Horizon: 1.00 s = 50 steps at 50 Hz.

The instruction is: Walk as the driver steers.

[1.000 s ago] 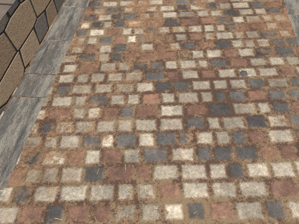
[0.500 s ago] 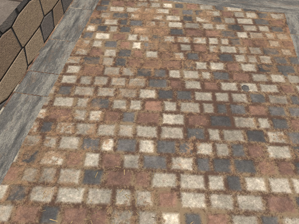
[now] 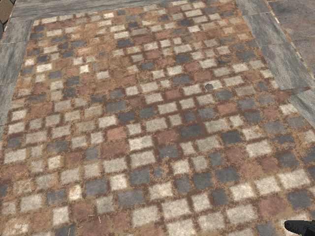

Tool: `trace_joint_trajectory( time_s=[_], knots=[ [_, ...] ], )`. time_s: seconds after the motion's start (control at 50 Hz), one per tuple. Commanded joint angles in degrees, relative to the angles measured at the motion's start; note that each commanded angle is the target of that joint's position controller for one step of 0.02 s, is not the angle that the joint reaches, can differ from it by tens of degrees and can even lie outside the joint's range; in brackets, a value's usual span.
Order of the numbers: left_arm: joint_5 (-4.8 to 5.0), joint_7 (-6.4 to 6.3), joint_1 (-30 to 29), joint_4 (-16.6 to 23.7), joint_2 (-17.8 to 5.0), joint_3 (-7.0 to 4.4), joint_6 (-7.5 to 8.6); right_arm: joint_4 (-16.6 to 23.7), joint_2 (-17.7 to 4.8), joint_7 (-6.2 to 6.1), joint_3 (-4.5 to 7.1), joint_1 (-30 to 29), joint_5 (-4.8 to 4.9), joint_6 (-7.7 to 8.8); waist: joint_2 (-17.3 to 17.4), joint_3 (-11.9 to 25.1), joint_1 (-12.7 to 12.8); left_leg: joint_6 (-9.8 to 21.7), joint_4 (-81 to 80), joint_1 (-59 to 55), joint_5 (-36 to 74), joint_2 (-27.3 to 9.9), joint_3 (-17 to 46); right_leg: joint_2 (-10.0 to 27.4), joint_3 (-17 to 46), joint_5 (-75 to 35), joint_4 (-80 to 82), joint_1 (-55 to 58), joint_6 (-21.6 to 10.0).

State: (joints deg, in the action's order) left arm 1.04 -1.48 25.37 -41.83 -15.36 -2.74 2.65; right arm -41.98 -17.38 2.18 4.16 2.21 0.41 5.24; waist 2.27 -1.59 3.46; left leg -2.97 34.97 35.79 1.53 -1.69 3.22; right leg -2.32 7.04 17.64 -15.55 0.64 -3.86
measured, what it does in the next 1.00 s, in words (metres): walks ahead, turning left: left foot, then right foot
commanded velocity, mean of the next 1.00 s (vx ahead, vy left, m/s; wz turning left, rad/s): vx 0.49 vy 0.00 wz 0.37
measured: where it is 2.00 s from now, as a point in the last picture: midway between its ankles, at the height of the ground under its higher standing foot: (129, 114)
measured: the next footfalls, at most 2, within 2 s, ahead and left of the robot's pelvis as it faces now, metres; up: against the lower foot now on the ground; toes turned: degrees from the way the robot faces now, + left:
left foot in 0.16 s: +0.28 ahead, +0.13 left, +0.00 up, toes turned +0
right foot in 0.62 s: +0.56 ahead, -0.07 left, +0.00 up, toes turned +17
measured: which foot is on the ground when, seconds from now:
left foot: up 0.00-0.14, down 0.16-0.62, up 0.64-1.00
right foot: down 0.00-0.18, up 0.20-0.60, down 0.62-1.00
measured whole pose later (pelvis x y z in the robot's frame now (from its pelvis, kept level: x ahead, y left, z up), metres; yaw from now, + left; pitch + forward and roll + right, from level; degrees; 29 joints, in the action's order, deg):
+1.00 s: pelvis +0.55 +0.05 +0.00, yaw +27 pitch +1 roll -2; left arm 0.2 -0.2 19.9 -45.9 -17.0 -4.2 5.0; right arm -36.9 -17.2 2.3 3.4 6.4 1.3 1.2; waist 2.5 -2.8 5.4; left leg -0.1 43.5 38.5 -1.6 -5.0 2.0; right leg -0.6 -10.1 15.7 -13.9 1.1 -0.4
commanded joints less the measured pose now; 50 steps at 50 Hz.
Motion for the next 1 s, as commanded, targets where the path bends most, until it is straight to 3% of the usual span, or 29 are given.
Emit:
trace_joint_trajectory(
  time_s=[0.02,0.06,0.1,0.12,0.14,0.16,0.18,0.2,0.22,0.24,0.26,0.28,0.34,0.38,0.44,0.52,0.56,0.6,0.62,0.64,0.66,0.68,0.7,0.72,0.74,0.78,0.82,0.92,1.0],
  knots=[
    [0.28,-0.39,1.5,1.6,-10.4,-3.10,0.73,5.9,-2.5,0.91,-0.26,-9.8,0.43,1.59,-9.0,-4.0,1.8,0.8,-5.0,-1.6,4.5,1.2,-2.3,13.0,6.8,-13.6,5.1,-4.4,-7.1],
    [0.13,-0.31,1.3,0.8,-10.5,-3.19,0.56,5.9,-3.7,1.25,-0.05,-9.2,0.69,1.80,-10.0,-4.5,1.2,2.8,-6.5,-1.5,2.3,0.7,-2.6,14.8,6.3,-18.0,3.8,-0.6,-6.3],
    [-0.12,-0.25,0.6,0.5,-11.0,-3.38,0.22,5.3,-5.4,1.20,0.58,-6.4,0.68,1.80,-11.2,-2.6,-0.3,5.4,-6.9,-4.9,-2.7,2.1,-4.7,15.2,4.5,-33.1,-0.8,3.4,-5.2],
    [-0.31,-0.26,0.3,0.4,-11.4,-3.44,-0.06,4.4,-6.7,0.85,1.27,-2.4,0.54,1.66,-11.7,0.9,-2.4,7.1,-6.8,-10.3,-4.8,4.1,-6.7,14.3,3.0,-45.9,-6.5,4.9,-4.5],
    [-0.52,-0.27,-0.3,0.4,-11.0,-3.09,-0.42,2.4,-8.5,0.39,2.21,5.4,0.39,1.40,-10.7,6.5,-6.5,9.3,-7.3,-21.0,-3.9,5.5,-8.0,11.8,0.2,-54.8,-16.9,3.4,-3.1],
    [-1.39,-0.46,-0.1,1.1,-9.4,-2.18,-0.53,0.7,-10.3,0.11,2.56,15.8,-0.01,1.09,-7.2,14.5,-10.8,13.2,-4.3,-39.1,-4.3,-1.7,1.3,10.2,-0.2,-44.7,-31.9,-7.6,-1.5],
    [-1.22,0.13,6.9,2.2,-3.3,-0.53,0.26,-1.0,-15.5,0.41,3.87,22.3,-0.24,0.91,11.4,23.0,-7.1,24.2,-8.9,-59.0,-18.0,-16.7,32.8,-1.1,-2.3,-5.0,-56.5,-30.5,3.7],
    [-0.71,0.38,3.6,2.5,-6.4,-0.53,1.62,-1.6,-10.4,0.95,2.45,21.6,1.36,1.13,11.3,21.6,-8.4,23.6,-19.1,-59.1,-27.0,-17.2,45.6,-1.6,2.4,12.9,-61.8,-38.5,3.3],
    [1.04,0.90,-3.9,4.4,-9.7,-1.40,2.63,-0.8,-8.3,0.55,1.82,16.9,1.41,0.95,7.1,11.4,-8.6,20.9,-19.9,-51.1,-28.4,-16.2,37.2,1.8,2.2,9.0,-62.9,-43.2,2.6],
    [0.82,1.12,-8.4,5.3,-9.8,-1.04,3.65,0.3,-7.6,0.12,1.50,13.9,0.69,0.52,0.7,7.0,-7.9,19.3,-20.8,-42.5,-23.9,-13.9,30.8,4.2,0.9,4.9,-60.0,-41.7,1.9],
    [-0.43,1.19,-11.0,5.9,-9.3,-1.19,4.29,0.7,-6.8,-0.08,1.17,11.9,0.17,0.23,-2.3,3.4,-6.3,18.9,-21.9,-35.5,-17.9,-11.7,26.2,5.9,-0.1,2.4,-55.5,-40.4,2.0],
    [-1.13,1.24,-10.5,6.0,-9.0,-1.37,4.34,1.2,-6.0,-0.38,0.74,11.0,-0.51,0.24,-1.3,2.7,-4.4,18.6,-23.1,-31.3,-13.9,-9.7,23.3,7.3,0.0,0.3,-52.2,-37.4,2.2],
    [-1.99,1.27,-9.1,6.2,-6.7,-0.85,3.51,1.4,-5.9,-1.25,0.70,10.8,0.31,0.02,1.9,1.8,-2.3,19.7,-25.4,-24.5,-7.7,-7.4,18.0,7.9,-2.0,-0.2,-44.1,-34.4,4.7],
    [-2.27,1.04,-13.1,7.8,-5.4,-0.15,3.25,1.2,-7.6,-1.92,1.21,11.9,0.63,-0.05,1.5,0.0,-3.2,19.4,-26.2,-20.7,-5.4,-6.2,14.8,7.4,-3.4,-4.9,-36.3,-34.1,6.4],
    [-1.93,1.31,-20.5,9.4,-3.8,0.55,3.75,0.5,-8.9,-2.61,1.70,14.5,1.19,-0.68,1.2,-0.6,-6.1,16.4,-24.7,-17.7,-5.8,-3.3,11.5,4.9,-4.0,-17.6,-22.9,-29.3,7.7],
    [-0.64,1.95,-25.0,10.7,-5.5,-0.15,4.32,-0.5,-8.8,-3.06,1.77,18.9,1.85,-1.85,2.0,0.6,-7.6,14.5,-20.1,-21.5,-10.3,-4.8,15.8,2.7,-2.3,-21.1,-14.9,-25.0,7.9],
    [-0.34,2.09,-24.2,10.7,-7.1,-0.99,4.61,-0.3,-8.8,-3.20,1.88,18.9,1.61,-2.30,3.1,1.1,-6.3,13.2,-16.3,-24.8,-11.2,-6.1,19.1,2.8,-1.5,-16.8,-12.9,-23.0,6.6],
    [-0.38,1.80,-17.5,9.2,-8.7,-2.23,4.96,0.3,-7.3,-3.07,1.50,18.0,1.20,-2.68,3.8,3.5,-2.3,11.0,-9.3,-24.1,-9.0,-4.1,19.2,3.1,-2.8,-13.5,-9.6,-13.4,3.9],
    [-1.22,1.39,-10.5,8.5,-11.0,-3.13,5.17,1.2,-4.1,-2.70,0.33,18.0,0.52,-2.50,0.8,9.7,1.1,9.1,2.9,-20.3,-11.1,-1.0,16.0,9.3,2.1,-10.9,-10.0,-1.8,0.6],
    [-2.32,1.05,-4.0,7.7,-15.8,-4.28,4.57,2.7,0.7,-2.66,-1.08,23.4,0.63,-1.97,-13.2,18.5,0.7,5.2,22.3,-4.4,-28.5,6.7,7.7,22.5,21.6,-4.4,-8.4,17.6,-6.4],
    [-1.62,1.86,-1.5,5.8,-14.9,-4.36,3.89,3.7,-2.2,-2.72,-0.98,25.6,2.13,-1.64,-22.3,19.6,-0.2,4.3,34.6,7.5,-36.2,4.8,5.8,28.3,40.2,10.3,-2.6,19.4,-10.7],
    [-1.39,1.91,-4.7,6.7,-10.0,-3.14,3.79,2.9,-7.1,-2.91,0.36,21.8,2.52,-1.98,-13.3,11.6,0.8,3.8,39.3,10.3,-30.7,1.8,7.1,25.4,33.8,13.9,-0.9,13.0,-8.6],
    [-1.45,1.81,-7.4,6.8,-7.9,-2.46,3.52,3.6,-7.9,-2.90,0.71,17.2,1.84,-2.37,-8.9,6.4,0.8,3.5,39.3,9.7,-25.8,0.0,5.1,22.7,23.8,7.2,-0.8,6.5,-6.7],
    [-1.68,1.86,-9.8,6.5,-6.5,-1.94,3.40,4.1,-7.2,-2.78,0.80,15.3,1.22,-2.60,-7.1,3.3,-0.3,3.1,37.1,8.0,-22.4,-1.5,4.7,19.9,17.1,-0.3,0.4,0.9,-6.0],
    [-1.91,1.79,-11.3,6.0,-5.6,-1.65,3.42,4.5,-6.5,-2.49,1.02,14.5,1.10,-2.89,-8.3,1.4,-1.5,2.9,34.7,6.2,-20.2,-3.0,4.5,17.9,12.2,-5.0,1.8,-2.7,-5.5],
    [-1.75,1.74,-12.0,5.1,-5.5,-1.83,3.91,4.9,-4.2,-1.99,0.72,14.5,1.40,-3.66,-9.5,0.6,-2.4,2.6,32.6,3.5,-18.0,-3.9,2.9,16.2,5.8,-10.5,4.4,-6.2,-5.5],
    [-1.41,1.70,-11.4,3.9,-6.8,-2.39,4.35,6.0,-2.9,-1.78,0.40,12.6,1.05,-4.09,-8.1,0.0,-2.5,2.0,29.1,4.8,-15.7,-4.3,2.7,16.9,2.1,-15.1,5.9,-6.4,-6.6],
    [-1.22,1.26,-11.0,1.5,-9.5,-3.26,3.80,7.9,-1.7,-0.42,-0.36,6.0,0.87,-3.53,-5.9,-1.1,-0.9,2.1,13.6,4.5,-3.6,-4.3,0.6,16.5,-7.3,-21.3,7.0,-3.9,-6.2],
    [-0.28,1.04,-7.6,-0.9,-11.4,-3.74,2.93,10.4,-1.1,0.85,-0.89,-1.1,0.96,-3.07,-5.0,-3.1,1.3,3.9,4.4,1.9,-1.2,-3.1,-2.7,17.4,-11.7,-22.5,6.7,-1.3,-5.0]
  ],
)
Velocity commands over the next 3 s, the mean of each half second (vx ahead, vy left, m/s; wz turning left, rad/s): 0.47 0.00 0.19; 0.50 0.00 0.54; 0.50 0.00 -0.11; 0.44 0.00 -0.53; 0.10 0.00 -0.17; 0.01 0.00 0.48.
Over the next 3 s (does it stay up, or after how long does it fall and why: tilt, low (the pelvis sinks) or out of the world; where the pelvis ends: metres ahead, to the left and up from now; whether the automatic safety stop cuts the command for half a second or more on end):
stays up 1.19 0.33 0.00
